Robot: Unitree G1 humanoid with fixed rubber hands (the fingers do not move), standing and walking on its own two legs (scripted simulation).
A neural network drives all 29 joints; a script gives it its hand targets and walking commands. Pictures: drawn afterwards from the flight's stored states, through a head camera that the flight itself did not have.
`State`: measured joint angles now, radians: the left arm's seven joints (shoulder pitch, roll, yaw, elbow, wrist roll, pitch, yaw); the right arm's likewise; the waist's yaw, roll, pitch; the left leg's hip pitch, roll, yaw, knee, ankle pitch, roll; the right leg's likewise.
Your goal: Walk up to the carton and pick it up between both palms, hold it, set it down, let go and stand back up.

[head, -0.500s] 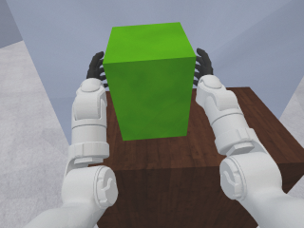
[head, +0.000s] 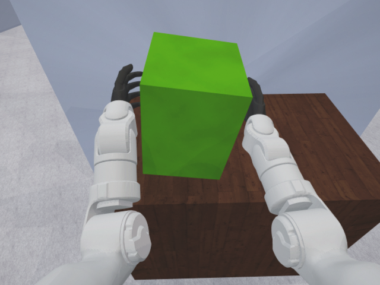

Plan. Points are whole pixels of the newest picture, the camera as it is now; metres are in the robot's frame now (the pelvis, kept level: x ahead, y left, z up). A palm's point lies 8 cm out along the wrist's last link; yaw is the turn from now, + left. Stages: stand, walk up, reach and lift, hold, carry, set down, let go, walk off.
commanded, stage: set down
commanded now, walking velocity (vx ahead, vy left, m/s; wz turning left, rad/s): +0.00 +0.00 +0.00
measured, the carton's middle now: (188, 110) +0.44 +0.02 +0.17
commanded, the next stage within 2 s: none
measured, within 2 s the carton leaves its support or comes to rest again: neither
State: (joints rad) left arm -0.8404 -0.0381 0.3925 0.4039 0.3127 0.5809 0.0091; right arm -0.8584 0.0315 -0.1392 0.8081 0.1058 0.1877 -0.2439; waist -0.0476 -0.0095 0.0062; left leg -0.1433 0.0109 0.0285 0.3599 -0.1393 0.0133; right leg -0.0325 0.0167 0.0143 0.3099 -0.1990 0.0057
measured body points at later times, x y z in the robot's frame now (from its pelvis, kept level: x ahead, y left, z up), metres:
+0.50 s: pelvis +0.00 +0.00 +0.00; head -0.01 +0.01 +0.45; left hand +0.42 +0.15 +0.18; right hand +0.42 -0.13 +0.16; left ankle +0.04 +0.11 -0.75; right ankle -0.01 -0.12 -0.75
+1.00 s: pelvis +0.01 +0.00 +0.00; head +0.00 +0.01 +0.45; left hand +0.43 +0.14 +0.15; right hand +0.42 -0.13 +0.13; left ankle +0.04 +0.11 -0.75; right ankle -0.01 -0.12 -0.75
